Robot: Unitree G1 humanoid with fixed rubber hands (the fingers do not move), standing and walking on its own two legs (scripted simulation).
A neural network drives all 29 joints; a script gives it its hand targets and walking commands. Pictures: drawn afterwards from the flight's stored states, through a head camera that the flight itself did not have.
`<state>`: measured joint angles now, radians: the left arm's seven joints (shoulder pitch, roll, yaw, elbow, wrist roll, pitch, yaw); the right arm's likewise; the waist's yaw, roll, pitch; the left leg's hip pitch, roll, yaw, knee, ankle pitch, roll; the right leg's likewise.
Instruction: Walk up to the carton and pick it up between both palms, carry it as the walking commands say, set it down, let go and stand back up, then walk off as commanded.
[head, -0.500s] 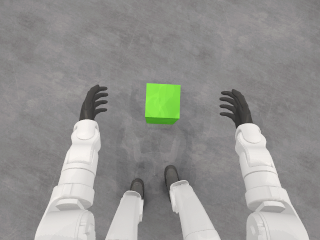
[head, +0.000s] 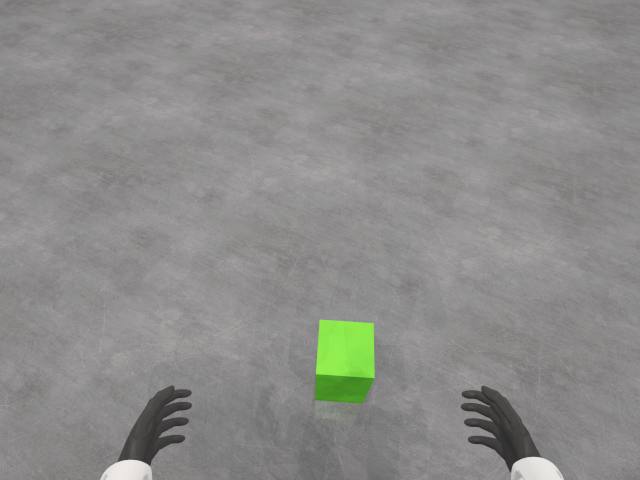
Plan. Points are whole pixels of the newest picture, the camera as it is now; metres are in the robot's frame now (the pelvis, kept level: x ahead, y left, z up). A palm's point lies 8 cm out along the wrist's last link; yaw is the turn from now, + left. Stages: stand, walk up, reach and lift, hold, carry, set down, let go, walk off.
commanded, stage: let go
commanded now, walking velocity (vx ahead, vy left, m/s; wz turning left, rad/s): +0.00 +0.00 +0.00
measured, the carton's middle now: (342, 364) +0.46 -0.07 -0.64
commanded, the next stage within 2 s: stand in 0.44 s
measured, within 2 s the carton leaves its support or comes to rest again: neither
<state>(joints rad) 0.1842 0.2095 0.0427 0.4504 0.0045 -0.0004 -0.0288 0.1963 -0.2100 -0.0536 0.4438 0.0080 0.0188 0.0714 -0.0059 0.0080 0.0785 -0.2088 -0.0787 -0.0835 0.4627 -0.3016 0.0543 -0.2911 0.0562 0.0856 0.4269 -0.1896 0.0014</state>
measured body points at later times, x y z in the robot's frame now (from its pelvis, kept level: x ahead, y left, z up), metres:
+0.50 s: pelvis +0.00 +0.00 -0.01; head -0.01 +0.00 +0.44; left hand +0.15 +0.24 -0.09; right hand +0.16 -0.25 -0.09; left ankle -0.04 +0.08 -0.74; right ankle +0.02 -0.12 -0.74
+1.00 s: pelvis -0.01 -0.03 -0.01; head -0.05 -0.04 +0.44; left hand +0.08 +0.24 -0.12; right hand +0.07 -0.30 -0.12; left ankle -0.04 +0.08 -0.74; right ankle +0.02 -0.12 -0.74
